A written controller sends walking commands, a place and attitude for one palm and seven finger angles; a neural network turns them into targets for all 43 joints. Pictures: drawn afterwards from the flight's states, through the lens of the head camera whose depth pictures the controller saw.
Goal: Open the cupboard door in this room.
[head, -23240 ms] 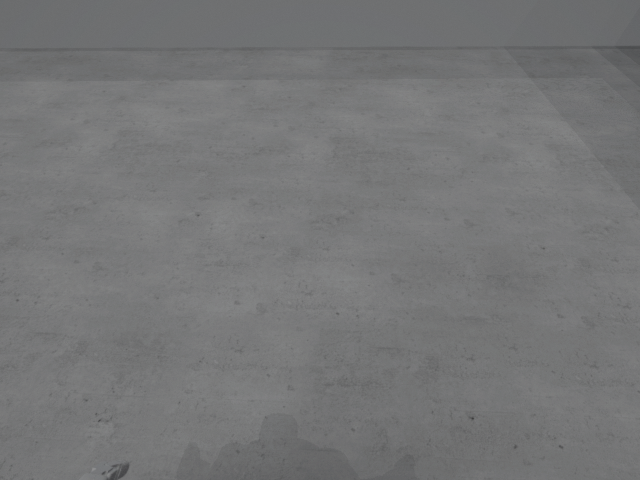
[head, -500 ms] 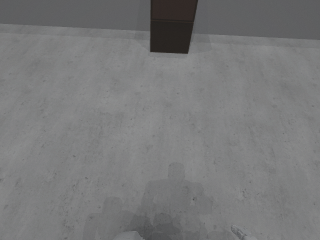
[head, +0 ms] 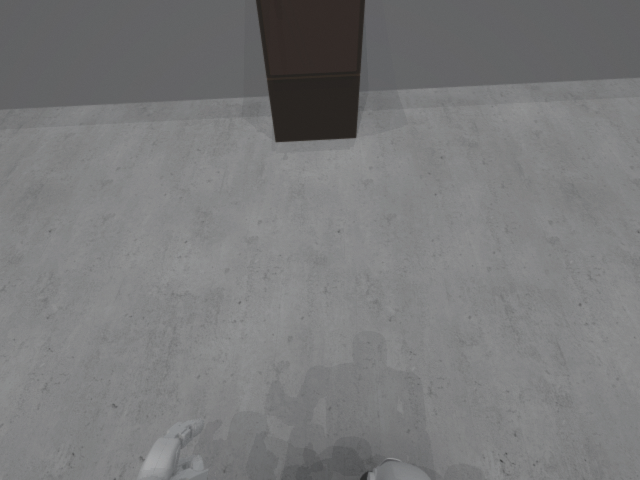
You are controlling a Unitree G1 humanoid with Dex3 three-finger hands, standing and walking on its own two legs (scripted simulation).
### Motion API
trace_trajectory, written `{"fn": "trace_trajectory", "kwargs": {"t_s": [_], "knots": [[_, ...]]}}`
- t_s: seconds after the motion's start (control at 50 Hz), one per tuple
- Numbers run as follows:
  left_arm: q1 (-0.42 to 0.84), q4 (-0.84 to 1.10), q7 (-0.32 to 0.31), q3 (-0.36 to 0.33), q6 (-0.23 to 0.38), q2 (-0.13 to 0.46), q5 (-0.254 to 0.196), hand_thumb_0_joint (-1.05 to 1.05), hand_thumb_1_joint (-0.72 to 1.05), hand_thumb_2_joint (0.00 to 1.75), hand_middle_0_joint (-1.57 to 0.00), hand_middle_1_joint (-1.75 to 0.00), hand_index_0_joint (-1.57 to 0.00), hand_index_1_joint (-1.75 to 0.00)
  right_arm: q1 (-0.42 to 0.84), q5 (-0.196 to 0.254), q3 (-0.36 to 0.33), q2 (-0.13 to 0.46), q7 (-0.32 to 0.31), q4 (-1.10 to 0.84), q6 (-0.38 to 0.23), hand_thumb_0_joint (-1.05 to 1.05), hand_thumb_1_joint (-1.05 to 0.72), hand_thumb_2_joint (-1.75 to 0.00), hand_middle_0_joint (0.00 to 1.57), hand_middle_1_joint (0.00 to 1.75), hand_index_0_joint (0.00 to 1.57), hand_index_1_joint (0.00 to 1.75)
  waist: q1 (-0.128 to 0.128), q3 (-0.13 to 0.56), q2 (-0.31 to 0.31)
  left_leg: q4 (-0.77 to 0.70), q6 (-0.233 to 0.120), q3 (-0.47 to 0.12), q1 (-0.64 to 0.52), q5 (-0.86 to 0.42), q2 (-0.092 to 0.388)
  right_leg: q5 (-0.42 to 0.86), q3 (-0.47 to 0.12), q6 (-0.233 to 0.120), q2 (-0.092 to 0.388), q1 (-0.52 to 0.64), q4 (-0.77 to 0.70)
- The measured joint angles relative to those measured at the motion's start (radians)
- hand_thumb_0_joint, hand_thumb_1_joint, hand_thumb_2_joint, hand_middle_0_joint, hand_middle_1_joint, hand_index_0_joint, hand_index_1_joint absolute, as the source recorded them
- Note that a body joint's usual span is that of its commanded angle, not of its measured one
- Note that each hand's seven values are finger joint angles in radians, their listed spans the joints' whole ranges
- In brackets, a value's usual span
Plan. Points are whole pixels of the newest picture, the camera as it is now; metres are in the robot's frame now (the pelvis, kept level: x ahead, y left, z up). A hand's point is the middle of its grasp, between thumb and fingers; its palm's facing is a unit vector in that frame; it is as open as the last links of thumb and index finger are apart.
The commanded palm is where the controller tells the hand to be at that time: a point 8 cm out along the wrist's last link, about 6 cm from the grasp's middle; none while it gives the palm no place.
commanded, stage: turn or walk to find it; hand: left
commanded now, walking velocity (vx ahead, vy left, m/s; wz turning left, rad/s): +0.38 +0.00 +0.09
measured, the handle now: out of the picture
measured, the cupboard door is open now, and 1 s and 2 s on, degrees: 0 0 0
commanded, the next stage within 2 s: stand and wait in 0.88 s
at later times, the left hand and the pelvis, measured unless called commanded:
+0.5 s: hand out of the picture +0.11 +0.19 -0.17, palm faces +0.15 -0.98 -0.12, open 7.4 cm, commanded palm none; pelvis +0.20 +0.04 +0.01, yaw +2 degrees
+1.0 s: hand (236, 240) +0.56 +0.18 -0.14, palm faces -0.06 -0.97 -0.25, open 7.4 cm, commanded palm none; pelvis +0.42 -0.01 +0.00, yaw -1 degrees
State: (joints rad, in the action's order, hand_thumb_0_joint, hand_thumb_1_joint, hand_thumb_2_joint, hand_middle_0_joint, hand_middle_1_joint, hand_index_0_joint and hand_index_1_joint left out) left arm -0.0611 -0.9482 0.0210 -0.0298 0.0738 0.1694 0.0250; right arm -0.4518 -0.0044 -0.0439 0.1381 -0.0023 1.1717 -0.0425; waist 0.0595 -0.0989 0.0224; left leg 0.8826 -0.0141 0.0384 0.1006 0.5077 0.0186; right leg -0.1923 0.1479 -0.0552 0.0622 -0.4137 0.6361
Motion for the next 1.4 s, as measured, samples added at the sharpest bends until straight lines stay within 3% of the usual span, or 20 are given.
{"fn": "trace_trajectory", "kwargs": {"t_s": [0.04, 0.1, 0.18, 0.26, 0.38, 0.44, 0.48, 0.54, 0.62, 0.76, 0.84, 0.92, 0.96, 1.0, 1.04, 1.1, 1.22, 1.34, 1.38, 1.4], "knots": [[-0.033, -0.017, -0.004, 0.002, 0.003, -0.01, -0.006, 0.0, 0.9, 0.9, -0.2, -0.3, -0.2, -0.3, 0.03, 0.001, -0.005, 0.005, 0.004, -0.007, 0.012, 0.01, -0.91, -0.9, 0.2, 0.29, 0.2, 0.3, -0.011, -0.008, 0.006, 0.271, -0.008, -0.024, 0.14, -0.052, 0.002, -0.038, 0.01, -0.002, -0.006, 0.045, -0.01], [-0.1, -0.058, -0.024, -0.012, -0.003, -0.021, -0.012, 0.0, 0.92, 0.9, -0.21, -0.3, -0.21, -0.3, 0.094, -0.009, -0.013, 0.02, 0.008, -0.04, 0.021, 0.01, -0.91, -0.9, 0.2, 0.29, 0.2, 0.3, -0.022, 0.001, 0.013, 0.373, 0.001, -0.026, 0.309, -0.168, 0.044, -0.037, 0.022, 0.006, -0.021, 0.12, -0.087], [-0.188, -0.11, -0.035, -0.028, -0.007, 0.004, -0.003, -0.01, 0.95, 0.9, -0.21, -0.3, -0.21, -0.3, 0.18, -0.02, -0.021, 0.035, 0.015, -0.092, 0.026, 0.01, -0.91, -0.9, 0.2, 0.29, 0.2, 0.3, -0.04, 0.031, 0.014, 0.262, 0.03, -0.018, 0.442, -0.25, 0.099, -0.04, 0.029, 0.003, -0.037, 0.196, -0.172], [-0.264, -0.158, -0.029, -0.02, -0.006, 0.008, 0.001, -0.01, 0.94, 0.9, -0.2, -0.3, -0.2, -0.3, 0.257, -0.02, -0.024, 0.049, 0.026, -0.128, 0.025, 0.01, -0.91, -0.9, 0.2, 0.29, 0.19, 0.3, -0.062, 0.049, 0.011, 0.08, 0.049, 0.002, 0.472, -0.3, 0.123, -0.057, 0.036, 0.014, -0.045, 0.27, -0.233], [-0.336, -0.19, -0.024, -0.009, -0.008, -0.009, 0.002, 0.0, 0.92, 0.9, -0.2, -0.3, -0.2, -0.3, 0.351, -0.017, -0.016, 0.056, 0.038, -0.155, 0.02, 0.01, -0.91, -0.9, 0.2, 0.29, 0.19, 0.3, -0.117, 0.044, -0.007, -0.192, 0.037, 0.047, 0.386, -0.297, 0.099, -0.124, 0.048, 0.056, -0.031, 0.365, -0.255], [-0.371, -0.204, -0.023, -0.006, -0.017, -0.02, 0.0, 0.0, 0.91, 0.9, -0.2, -0.3, -0.2, -0.3, 0.38, -0.02, -0.007, 0.051, 0.038, -0.173, -0.002, 0.01, -0.91, -0.9, 0.2, 0.29, 0.19, 0.3, -0.131, 0.041, -0.025, -0.328, 0.017, 0.081, 0.281, -0.305, 0.067, -0.204, 0.041, 0.086, -0.002, 0.375, -0.171], [-0.363, -0.216, -0.018, -0.004, -0.033, -0.023, -0.006, 0.01, 0.91, 0.9, -0.2, -0.3, -0.2, -0.3, 0.395, -0.024, -0.004, 0.039, 0.03, -0.185, -0.026, 0.01, -0.91, -0.9, 0.2, 0.29, 0.19, 0.3, -0.128, 0.021, -0.046, -0.284, -0.021, 0.102, 0.27, -0.308, 0.049, -0.272, 0.001, 0.072, 0.033, 0.29, 0.073], [-0.325, -0.217, -0.013, -0.005, -0.051, -0.023, -0.005, 0.01, 0.91, 0.9, -0.2, -0.3, -0.2, -0.3, 0.369, -0.019, 0.003, 0.02, 0.018, -0.188, -0.039, 0.01, -0.91, -0.9, 0.2, 0.29, 0.2, 0.3, -0.116, 0.017, -0.046, -0.292, -0.036, 0.121, 0.207, -0.255, 0.045, -0.269, -0.057, 0.058, 0.033, 0.118, 0.427], [-0.252, -0.173, -0.009, -0.019, -0.056, -0.007, 0.004, 0.01, 0.91, 0.9, -0.2, -0.3, -0.2, -0.3, 0.287, 0.001, -0.024, 0.007, -0.01, -0.174, -0.053, -0.02, -0.94, -0.9, 0.21, 0.29, 0.2, 0.3, -0.091, 0.039, -0.05, -0.42, -0.03, 0.135, 0.098, -0.272, 0.023, -0.144, -0.074, 0.068, 0.061, -0.05, 0.513], [-0.125, -0.08, -0.003, -0.04, -0.07, 0.025, 0.007, 0.01, 0.91, 0.9, -0.2, -0.3, -0.2, -0.3, 0.141, -0.01, -0.022, 0.033, -0.01, -0.107, -0.037, -0.02, -0.95, -0.9, 0.2, 0.29, 0.2, 0.3, -0.064, 0.074, -0.06, -0.563, -0.017, 0.145, -0.038, -0.264, -0.005, 0.025, -0.083, 0.102, 0.091, -0.199, 0.415], [-0.063, -0.05, 0.004, -0.037, -0.072, 0.034, 0.005, 0.01, 0.91, 0.9, -0.2, -0.3, -0.2, -0.3, 0.074, -0.016, -0.018, 0.022, -0.007, -0.071, -0.028, -0.01, -0.93, -0.9, 0.2, 0.29, 0.2, 0.3, -0.039, 0.058, -0.049, -0.588, 0.009, 0.149, -0.101, -0.226, 0.0, 0.042, -0.062, 0.097, 0.087, -0.173, 0.21], [-0.02, -0.035, 0.007, -0.03, -0.064, 0.034, 0.003, 0.01, 0.91, 0.9, -0.2, -0.3, -0.2, -0.3, 0.025, -0.021, -0.015, 0.012, -0.003, -0.041, -0.018, 0.0, -0.92, -0.9, 0.2, 0.29, 0.2, 0.3, -0.004, 0.035, -0.026, -0.548, 0.052, 0.158, -0.146, -0.147, 0.026, 0.017, -0.033, 0.065, 0.054, -0.093, 0.026], [-0.012, -0.027, 0.008, -0.022, -0.038, 0.034, 0.004, 0.01, 0.91, 0.9, -0.2, -0.3, -0.2, -0.3, -0.002, -0.017, -0.011, 0.005, -0.001, -0.021, -0.011, 0.01, -0.91, -0.9, 0.2, 0.29, 0.2, 0.3, -0.001, 0.027, -0.015, -0.433, 0.07, 0.151, -0.132, -0.074, 0.054, 0.066, -0.013, 0.044, 0.029, -0.016, -0.068], [-0.002, -0.03, -0.002, -0.016, -0.004, 0.02, 0.002, 0.0, 0.91, 0.9, -0.2, -0.3, -0.2, -0.3, 0.018, -0.005, -0.006, 0.005, 0.0, -0.005, 0.007, 0.01, -0.91, -0.9, 0.2, 0.29, 0.2, 0.3, -0.006, 0.0, 0.008, -0.128, 0.047, 0.084, -0.014, -0.025, 0.082, 0.022, 0.004, 0.007, 0.01, -0.015, -0.004], [-0.008, -0.037, -0.01, -0.005, 0.005, 0.004, -0.006, 0.0, 0.91, 0.9, -0.2, -0.3, -0.2, -0.3, 0.053, 0.001, -0.004, 0.009, -0.002, -0.01, 0.022, 0.01, -0.91, -0.9, 0.2, 0.29, 0.2, 0.3, -0.008, -0.019, 0.013, 0.146, 0.039, 0.014, 0.118, -0.002, 0.063, -0.024, 0.012, -0.014, 0.007, 0.014, 0.007], [-0.04, -0.062, -0.022, 0.007, -0.005, -0.026, -0.011, 0.0, 0.91, 0.9, -0.2, -0.3, -0.2, -0.3, 0.12, -0.003, -0.006, 0.023, -0.006, -0.035, 0.031, 0.01, -0.91, -0.9, 0.2, 0.29, 0.2, 0.3, -0.017, -0.022, 0.022, 0.278, 0.044, -0.01, 0.265, -0.083, 0.066, -0.016, 0.02, -0.01, -0.007, 0.078, -0.063], [-0.099, -0.101, -0.041, -0.004, -0.021, -0.014, -0.012, -0.02, 0.95, 0.9, -0.21, -0.3, -0.21, -0.3, 0.227, -0.011, -0.002, 0.036, -0.009, -0.091, 0.037, 0.01, -0.91, -0.9, 0.2, 0.29, 0.19, 0.3, -0.038, 0.025, 0.033, 0.069, 0.073, -0.007, 0.357, -0.182, 0.091, 0.007, 0.035, -0.024, -0.041, 0.157, -0.18], [-0.148, -0.146, -0.037, 0.006, -0.041, -0.018, -0.007, -0.01, 0.93, 0.9, -0.2, -0.3, -0.21, -0.3, 0.271, -0.008, 0.006, 0.054, -0.012, -0.094, 0.038, 0.01, -0.93, -0.9, 0.2, 0.29, 0.19, 0.3, -0.07, 0.06, 0.022, -0.175, 0.074, 0.009, 0.256, -0.182, 0.076, -0.012, 0.04, -0.016, -0.066, 0.199, -0.201], [-0.164, -0.161, -0.038, 0.009, -0.046, -0.02, -0.01, 0.0, 0.93, 0.9, -0.2, -0.3, -0.2, -0.3, 0.273, -0.008, 0.014, 0.052, -0.012, -0.091, 0.031, 0.01, -0.93, -0.9, 0.2, 0.29, 0.19, 0.3, -0.076, 0.068, 0.018, -0.296, 0.07, 0.013, 0.188, -0.242, 0.071, -0.029, 0.046, -0.009, -0.074, 0.204, -0.186], [-0.17, -0.169, -0.038, 0.01, -0.049, -0.02, -0.012, 0.0, 0.93, 0.9, -0.2, -0.3, -0.2, -0.3, 0.272, -0.008, 0.017, 0.048, -0.013, -0.087, 0.025, 0.01, -0.93, -0.9, 0.2, 0.29, 0.19, 0.3, -0.077, 0.072, 0.014, -0.344, 0.051, 0.012, 0.16, -0.27, 0.069, -0.04, 0.049, -0.003, -0.075, 0.203, -0.173]]}}
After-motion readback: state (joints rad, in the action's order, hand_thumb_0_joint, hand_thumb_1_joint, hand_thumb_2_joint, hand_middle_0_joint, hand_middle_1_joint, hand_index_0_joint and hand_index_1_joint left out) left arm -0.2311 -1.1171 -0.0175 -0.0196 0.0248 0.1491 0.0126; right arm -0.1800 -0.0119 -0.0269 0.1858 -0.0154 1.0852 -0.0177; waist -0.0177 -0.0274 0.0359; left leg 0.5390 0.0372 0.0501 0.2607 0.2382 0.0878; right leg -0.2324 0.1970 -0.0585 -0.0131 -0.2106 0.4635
